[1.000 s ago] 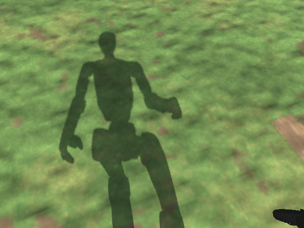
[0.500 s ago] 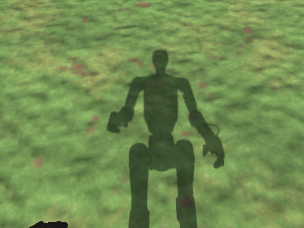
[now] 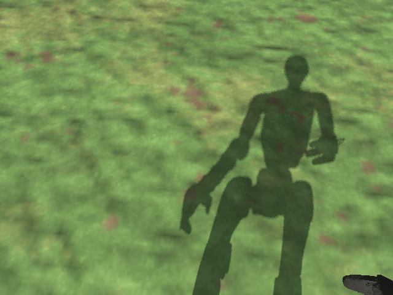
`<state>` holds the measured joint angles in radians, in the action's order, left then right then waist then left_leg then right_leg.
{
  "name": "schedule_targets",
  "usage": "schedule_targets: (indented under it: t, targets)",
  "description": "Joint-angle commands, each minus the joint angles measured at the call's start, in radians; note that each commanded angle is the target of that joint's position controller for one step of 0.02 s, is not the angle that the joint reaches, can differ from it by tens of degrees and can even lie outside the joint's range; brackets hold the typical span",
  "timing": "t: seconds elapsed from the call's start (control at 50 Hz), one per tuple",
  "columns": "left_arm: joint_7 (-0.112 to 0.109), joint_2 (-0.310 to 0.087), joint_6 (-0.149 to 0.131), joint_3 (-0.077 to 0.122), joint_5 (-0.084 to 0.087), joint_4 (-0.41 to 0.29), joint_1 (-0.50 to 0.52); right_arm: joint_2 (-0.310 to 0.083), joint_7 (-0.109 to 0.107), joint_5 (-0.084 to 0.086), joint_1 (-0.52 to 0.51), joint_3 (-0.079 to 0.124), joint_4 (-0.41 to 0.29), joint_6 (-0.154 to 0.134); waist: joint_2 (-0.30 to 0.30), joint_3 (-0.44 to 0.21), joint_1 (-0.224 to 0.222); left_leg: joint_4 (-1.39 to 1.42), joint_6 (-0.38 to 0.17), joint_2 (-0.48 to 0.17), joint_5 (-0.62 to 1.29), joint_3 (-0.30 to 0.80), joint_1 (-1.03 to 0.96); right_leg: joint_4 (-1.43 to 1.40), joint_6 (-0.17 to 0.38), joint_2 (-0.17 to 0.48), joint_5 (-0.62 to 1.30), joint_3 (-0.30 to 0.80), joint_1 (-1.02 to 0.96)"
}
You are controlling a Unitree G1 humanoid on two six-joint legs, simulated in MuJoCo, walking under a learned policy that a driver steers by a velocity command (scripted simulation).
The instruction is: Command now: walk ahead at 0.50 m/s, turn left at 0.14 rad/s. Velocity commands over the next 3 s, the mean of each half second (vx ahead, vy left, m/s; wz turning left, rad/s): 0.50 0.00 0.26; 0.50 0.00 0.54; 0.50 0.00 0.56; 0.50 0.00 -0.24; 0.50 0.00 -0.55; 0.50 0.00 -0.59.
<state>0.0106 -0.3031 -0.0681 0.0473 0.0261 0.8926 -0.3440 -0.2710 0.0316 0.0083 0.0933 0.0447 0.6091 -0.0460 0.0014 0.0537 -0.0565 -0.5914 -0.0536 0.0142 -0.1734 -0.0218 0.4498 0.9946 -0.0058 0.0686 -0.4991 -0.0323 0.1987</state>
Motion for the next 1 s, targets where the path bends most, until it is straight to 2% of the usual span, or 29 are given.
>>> schedule_targets:
  t: [0.02, 0.04, 0.06, 0.12, 0.2, 0.26, 0.32, 0.38, 0.4, 0.42, 0.44, 0.46, 0.48, 0.5, 0.52, 0.54, 0.56, 0.58, 0.62, 0.68, 0.76, 0.82, 0.86, 0.9, 0.92, 0.94, 0.96, 0.98, 1.0]
  targets:
    - [0.000, -0.128, -0.049, 0.021, 0.009, -0.124, 0.109, -0.160, -0.005, 0.001, 0.221, 0.053, 0.016, -0.016, 0.069, -0.168, 0.126, 0.285, -0.205, -0.291, 0.064, 0.432, -0.550, 0.241, 0.029, 0.049, 0.098, 0.079, 0.548]
    - [-0.003, -0.125, -0.044, 0.025, -0.008, -0.118, 0.106, -0.129, -0.002, -0.004, 0.174, 0.044, 0.014, -0.020, 0.070, -0.121, 0.091, 0.317, -0.192, -0.255, 0.143, 0.356, -0.447, 0.189, 0.023, 0.072, 0.155, 0.080, 0.502]
    - [0.000, -0.115, -0.033, 0.025, -0.009, -0.110, 0.075, -0.113, -0.002, -0.012, 0.150, 0.039, 0.013, -0.026, 0.093, -0.117, 0.059, 0.350, -0.192, -0.239, 0.171, 0.324, -0.379, 0.166, 0.017, 0.088, 0.198, 0.091, 0.441]
    - [-0.002, -0.073, -0.005, 0.019, -0.015, -0.103, 0.069, -0.121, -0.006, -0.007, 0.142, 0.043, 0.038, -0.047, 0.070, -0.083, 0.030, 0.427, -0.210, -0.228, 0.222, 0.249, -0.295, 0.088, -0.012, 0.090, 0.269, 0.083, 0.422]
    - [-0.001, -0.052, -0.007, 0.011, -0.031, -0.151, 0.220, -0.141, -0.024, -0.003, 0.199, 0.047, 0.086, -0.046, 0.042, -0.021, 0.068, 0.455, -0.188, -0.195, 0.244, 0.177, -0.295, -0.160, -0.034, 0.073, 0.476, 0.080, 0.478]
    - [0.012, -0.035, -0.021, 0.002, -0.025, -0.182, 0.333, -0.169, -0.035, 0.006, 0.250, 0.054, 0.118, -0.037, 0.045, 0.002, 0.106, 0.450, -0.165, -0.176, 0.183, 0.157, -0.294, -0.354, -0.037, 0.023, 0.599, 0.062, 0.420]
    - [0.027, -0.048, -0.032, 0.002, -0.018, -0.209, 0.406, -0.180, -0.041, 0.016, 0.299, 0.059, 0.150, -0.027, 0.051, 0.016, 0.124, 0.405, -0.157, -0.205, 0.146, 0.198, -0.342, -0.447, -0.028, -0.003, 0.601, 0.078, 0.390]
    - [0.033, -0.087, -0.044, 0.014, -0.019, -0.209, 0.380, -0.187, -0.050, 0.016, 0.302, 0.065, 0.167, -0.014, 0.080, 0.000, 0.092, 0.326, -0.129, -0.238, 0.176, 0.255, -0.406, -0.504, 0.001, -0.017, 0.511, 0.093, 0.321]
    - [0.032, -0.100, -0.048, 0.021, -0.019, -0.200, 0.341, -0.189, -0.051, 0.014, 0.296, 0.067, 0.169, -0.008, 0.095, -0.019, 0.069, 0.280, -0.118, -0.234, 0.226, 0.264, -0.411, -0.515, 0.014, -0.029, 0.468, 0.077, 0.256]
    - [0.026, -0.127, -0.051, 0.037, -0.021, -0.172, 0.243, -0.176, -0.051, 0.009, 0.288, 0.062, 0.167, -0.003, 0.090, -0.076, 0.018, 0.172, -0.095, -0.191, 0.326, 0.242, -0.395, -0.545, 0.038, -0.048, 0.451, 0.051, 0.112]
    - [0.017, -0.174, -0.053, 0.056, -0.031, -0.145, 0.094, -0.134, -0.050, -0.002, 0.287, 0.045, 0.154, -0.002, 0.060, -0.206, -0.047, -0.043, -0.062, -0.130, 0.276, 0.205, -0.293, -0.499, 0.084, 0.030, 0.471, 0.106, -0.141]
    - [0.009, -0.262, -0.047, 0.080, -0.046, -0.131, -0.031, -0.044, -0.048, -0.001, 0.389, 0.019, 0.129, -0.013, -0.146, -0.382, -0.041, -0.418, 0.013, 0.007, -0.038, 0.111, 0.053, -0.497, 0.207, 0.273, 0.369, 0.438, -0.544]
    - [0.015, -0.224, -0.037, 0.071, -0.034, -0.118, -0.063, -0.047, -0.047, 0.020, 0.417, 0.015, 0.124, -0.026, -0.324, -0.457, -0.038, -0.624, 0.029, 0.043, -0.426, 0.159, 0.240, -0.660, 0.269, 0.362, 0.139, 0.767, -0.615]
    - [0.012, -0.144, -0.034, 0.049, -0.025, -0.127, -0.005, -0.150, -0.048, 0.041, 0.341, 0.043, 0.124, -0.025, -0.201, -0.301, -0.046, -0.710, 0.024, -0.019, -0.367, 0.193, 0.319, -0.702, 0.225, 0.333, 0.004, 0.671, -0.491]
    - [0.008, -0.108, -0.030, 0.037, -0.026, -0.135, 0.060, -0.167, -0.050, 0.039, 0.264, 0.049, 0.105, -0.020, -0.136, -0.192, -0.032, -0.704, 0.020, -0.064, -0.286, 0.154, 0.324, -0.719, 0.191, 0.304, 0.044, 0.531, -0.351]
    - [0.008, -0.078, -0.029, 0.028, -0.031, -0.133, 0.119, -0.154, -0.050, 0.027, 0.232, 0.050, 0.099, -0.013, -0.098, -0.114, -0.003, -0.659, 0.022, -0.096, -0.220, 0.141, 0.288, -0.753, 0.182, 0.263, 0.138, 0.423, -0.216]
    - [0.007, -0.056, -0.034, 0.023, -0.038, -0.130, 0.155, -0.136, -0.049, 0.021, 0.235, 0.054, 0.100, -0.003, -0.123, -0.079, 0.029, -0.612, 0.021, -0.128, -0.174, 0.147, 0.238, -0.781, 0.172, 0.233, 0.211, 0.340, -0.127]
    - [0.006, -0.052, -0.038, 0.024, -0.041, -0.126, 0.178, -0.113, -0.047, 0.023, 0.253, 0.053, 0.106, 0.010, -0.136, -0.062, 0.049, -0.591, 0.024, -0.142, -0.148, 0.142, 0.186, -0.811, 0.167, 0.211, 0.259, 0.272, -0.067]
    - [0.004, -0.068, -0.050, 0.033, -0.039, -0.112, 0.187, -0.080, -0.046, 0.022, 0.244, 0.049, 0.098, 0.028, -0.113, -0.039, 0.061, -0.563, 0.033, -0.151, -0.103, 0.130, 0.184, -0.851, 0.183, 0.210, 0.358, 0.179, -0.026]
    - [-0.003, -0.100, -0.054, 0.046, -0.039, -0.089, 0.166, -0.072, -0.043, 0.013, 0.187, 0.047, 0.072, 0.033, -0.074, -0.020, 0.055, -0.446, 0.048, -0.156, 0.019, 0.135, 0.241, -0.874, 0.196, 0.212, 0.467, 0.075, -0.058]
    - [-0.014, -0.130, -0.039, 0.053, -0.033, -0.076, 0.145, -0.051, -0.014, 0.014, 0.068, 0.035, 0.040, 0.019, -0.054, 0.006, 0.015, -0.210, 0.042, -0.141, 0.193, 0.065, 0.206, -0.879, 0.171, 0.184, 0.529, -0.065, -0.097]
    - [-0.017, -0.157, -0.021, 0.062, -0.021, -0.057, 0.097, -0.046, 0.005, 0.014, -0.024, 0.029, 0.003, 0.018, -0.043, 0.036, -0.017, -0.104, 0.027, -0.130, 0.193, 0.022, 0.208, -0.869, 0.161, 0.208, 0.540, -0.110, -0.173]
    - [-0.016, -0.174, -0.006, 0.069, -0.008, -0.046, 0.080, -0.057, 0.014, 0.015, -0.055, 0.031, -0.020, 0.021, -0.046, 0.047, -0.016, -0.061, 0.006, -0.118, 0.137, 0.002, 0.213, -0.836, 0.147, 0.229, 0.596, -0.129, -0.244]
    - [-0.019, -0.200, 0.008, 0.078, 0.004, -0.046, 0.088, -0.085, 0.019, 0.010, -0.036, 0.045, -0.032, 0.026, -0.069, 0.016, 0.017, -0.041, -0.029, -0.071, 0.036, -0.044, 0.141, -0.734, 0.127, 0.235, 0.862, -0.161, -0.293]
    - [-0.021, -0.214, 0.015, 0.083, 0.010, -0.049, 0.096, -0.109, 0.018, 0.008, 0.015, 0.058, -0.024, 0.029, -0.086, -0.027, 0.054, -0.041, -0.051, -0.033, -0.016, -0.074, 0.057, -0.634, 0.116, 0.230, 1.030, -0.178, -0.303]
    - [-0.023, -0.216, 0.024, 0.083, 0.015, -0.053, 0.113, -0.143, 0.014, 0.011, 0.140, 0.081, 0.007, 0.032, -0.078, -0.093, 0.130, 0.003, -0.081, 0.016, -0.005, -0.101, -0.107, -0.456, 0.096, 0.204, 1.125, -0.206, -0.271]
    - [-0.026, -0.185, 0.025, 0.071, 0.005, -0.058, 0.104, -0.210, 0.000, 0.016, 0.322, 0.118, 0.061, 0.038, -0.035, -0.186, 0.214, 0.044, -0.121, 0.043, 0.034, -0.065, -0.394, -0.203, 0.056, 0.162, 1.022, -0.222, -0.118]
    - [-0.019, -0.064, 0.012, 0.031, -0.046, -0.105, 0.037, -0.332, -0.020, 0.027, 0.371, 0.144, 0.074, 0.042, 0.230, -0.252, 0.155, 0.072, -0.253, -0.207, -0.014, 0.372, -0.730, 0.172, -0.009, 0.037, 0.282, -0.213, 0.304]
    - [-0.009, -0.045, -0.027, 0.012, -0.034, -0.136, 0.060, -0.324, -0.011, 0.023, 0.352, 0.126, 0.028, 0.020, 0.237, -0.418, 0.138, 0.267, -0.390, -0.350, -0.260, 0.850, -0.859, 0.372, -0.022, -0.102, -0.123, 0.032, 0.524]
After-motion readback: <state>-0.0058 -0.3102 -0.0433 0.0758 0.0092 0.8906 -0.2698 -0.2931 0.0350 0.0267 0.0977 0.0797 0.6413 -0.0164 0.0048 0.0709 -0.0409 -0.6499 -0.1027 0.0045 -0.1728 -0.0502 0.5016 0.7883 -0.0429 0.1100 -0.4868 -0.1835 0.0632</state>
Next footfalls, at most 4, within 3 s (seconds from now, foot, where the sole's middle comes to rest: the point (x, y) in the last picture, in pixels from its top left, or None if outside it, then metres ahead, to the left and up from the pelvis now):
0.44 right None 0.43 -0.14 -0.76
0.96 left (157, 239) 0.62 0.19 -0.76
1.46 right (172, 158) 0.97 0.18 -0.76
1.90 left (94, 151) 0.99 0.50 -0.76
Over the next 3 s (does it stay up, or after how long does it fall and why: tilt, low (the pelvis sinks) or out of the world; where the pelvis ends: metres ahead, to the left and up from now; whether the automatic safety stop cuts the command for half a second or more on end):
stays up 1.50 0.50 0.01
